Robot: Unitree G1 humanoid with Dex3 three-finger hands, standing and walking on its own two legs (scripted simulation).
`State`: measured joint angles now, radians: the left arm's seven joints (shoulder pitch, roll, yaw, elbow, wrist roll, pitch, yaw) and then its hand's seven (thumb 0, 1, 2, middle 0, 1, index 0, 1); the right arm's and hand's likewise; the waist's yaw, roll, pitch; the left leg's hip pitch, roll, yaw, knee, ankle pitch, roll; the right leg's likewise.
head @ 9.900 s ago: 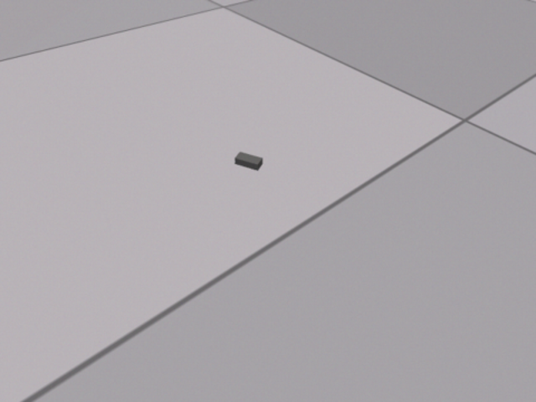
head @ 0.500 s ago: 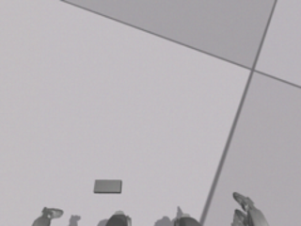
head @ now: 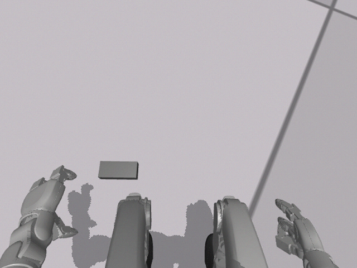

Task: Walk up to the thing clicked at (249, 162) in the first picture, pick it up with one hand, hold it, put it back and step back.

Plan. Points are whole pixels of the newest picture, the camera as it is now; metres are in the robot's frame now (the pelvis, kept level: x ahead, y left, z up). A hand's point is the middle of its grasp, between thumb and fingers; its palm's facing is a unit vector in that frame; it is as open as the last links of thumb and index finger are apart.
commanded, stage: rise first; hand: left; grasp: from above
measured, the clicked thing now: (119, 170) +0.42 +0.24 -0.47
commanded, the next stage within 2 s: none
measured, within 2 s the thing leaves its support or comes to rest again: neither
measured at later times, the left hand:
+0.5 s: hand (82, 187) +0.33 +0.30 -0.27, palm faces -0.49 -0.18 -0.85, open 14.2 cm
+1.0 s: hand (91, 182) +0.35 +0.29 -0.33, palm faces -0.48 -0.06 -0.88, open 14.2 cm
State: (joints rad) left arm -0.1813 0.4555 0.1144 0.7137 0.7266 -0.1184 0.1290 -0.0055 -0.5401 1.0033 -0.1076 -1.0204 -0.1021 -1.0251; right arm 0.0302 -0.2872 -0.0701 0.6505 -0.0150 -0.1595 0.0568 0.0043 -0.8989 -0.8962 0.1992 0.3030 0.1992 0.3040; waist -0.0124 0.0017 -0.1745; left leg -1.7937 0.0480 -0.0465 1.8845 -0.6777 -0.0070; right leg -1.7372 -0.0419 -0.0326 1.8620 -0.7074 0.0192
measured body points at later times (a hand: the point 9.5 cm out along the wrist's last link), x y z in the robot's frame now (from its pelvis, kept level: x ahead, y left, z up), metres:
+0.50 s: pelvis -0.03 +0.00 -0.11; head +0.17 +0.05 +0.28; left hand +0.35 +0.31 -0.22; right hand +0.06 -0.28 -0.24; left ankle +0.06 +0.12 -0.46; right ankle +0.06 -0.13 -0.46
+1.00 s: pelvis -0.03 +0.00 -0.16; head +0.19 +0.05 +0.24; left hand +0.37 +0.29 -0.28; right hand +0.08 -0.28 -0.28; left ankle +0.06 +0.12 -0.46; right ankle +0.06 -0.13 -0.46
